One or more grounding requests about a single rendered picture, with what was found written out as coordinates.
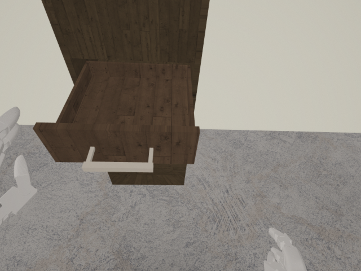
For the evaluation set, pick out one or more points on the cabinet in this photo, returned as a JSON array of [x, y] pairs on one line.
[[132, 31]]

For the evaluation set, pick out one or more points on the right robot hand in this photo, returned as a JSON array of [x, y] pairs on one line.
[[289, 259]]

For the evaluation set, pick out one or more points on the drawer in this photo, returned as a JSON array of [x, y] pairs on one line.
[[123, 109]]

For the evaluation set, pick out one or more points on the handle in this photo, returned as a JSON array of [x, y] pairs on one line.
[[99, 166]]

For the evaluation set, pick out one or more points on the left robot hand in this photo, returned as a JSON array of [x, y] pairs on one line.
[[17, 197]]

